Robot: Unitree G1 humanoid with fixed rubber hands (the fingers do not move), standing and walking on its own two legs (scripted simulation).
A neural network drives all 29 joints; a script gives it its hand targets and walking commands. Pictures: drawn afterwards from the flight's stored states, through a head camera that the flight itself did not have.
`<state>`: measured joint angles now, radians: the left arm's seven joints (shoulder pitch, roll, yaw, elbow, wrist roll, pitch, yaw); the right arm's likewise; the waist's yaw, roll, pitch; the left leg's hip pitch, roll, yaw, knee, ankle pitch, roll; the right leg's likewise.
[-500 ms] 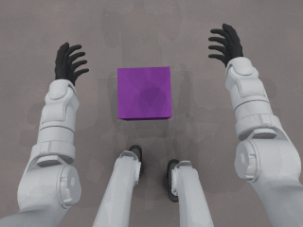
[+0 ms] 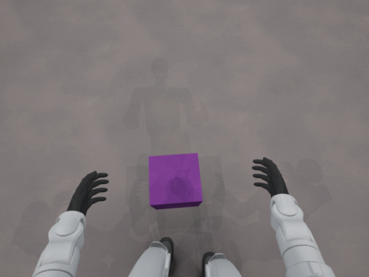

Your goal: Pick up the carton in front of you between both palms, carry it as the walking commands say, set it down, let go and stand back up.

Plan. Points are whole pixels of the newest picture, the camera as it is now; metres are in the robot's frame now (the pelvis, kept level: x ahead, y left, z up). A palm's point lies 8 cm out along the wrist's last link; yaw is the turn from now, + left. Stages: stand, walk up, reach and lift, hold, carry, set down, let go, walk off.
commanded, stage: let go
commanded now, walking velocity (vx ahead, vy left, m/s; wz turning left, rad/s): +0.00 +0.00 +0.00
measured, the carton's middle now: (175, 183) +0.41 +0.06 -0.61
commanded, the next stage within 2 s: stand in 0.80 s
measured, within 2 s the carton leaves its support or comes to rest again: neither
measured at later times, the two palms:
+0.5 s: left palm (81, 246) +0.18 +0.20 -0.03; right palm (339, 260) +0.18 -0.27 -0.03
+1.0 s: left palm (52, 251) +0.17 +0.26 -0.05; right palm (353, 269) +0.17 -0.29 -0.04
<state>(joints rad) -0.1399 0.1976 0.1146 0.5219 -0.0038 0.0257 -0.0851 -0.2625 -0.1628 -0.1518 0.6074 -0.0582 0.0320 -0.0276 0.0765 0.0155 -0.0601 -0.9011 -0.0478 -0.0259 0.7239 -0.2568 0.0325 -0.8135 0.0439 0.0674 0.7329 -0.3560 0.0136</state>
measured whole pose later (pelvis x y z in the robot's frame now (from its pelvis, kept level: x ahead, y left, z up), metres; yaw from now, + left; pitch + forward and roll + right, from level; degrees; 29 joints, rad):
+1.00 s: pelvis +0.03 -0.02 +0.03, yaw +1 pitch -1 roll +0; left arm 0.21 0.32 0.05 0.60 0.04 0.06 0.01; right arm 0.20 -0.30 -0.05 0.69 -0.04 0.02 -0.01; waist 0.01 -0.05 0.01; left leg -0.24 -0.04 -0.04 0.53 -0.28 0.02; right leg -0.14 0.04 0.06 0.50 -0.35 -0.02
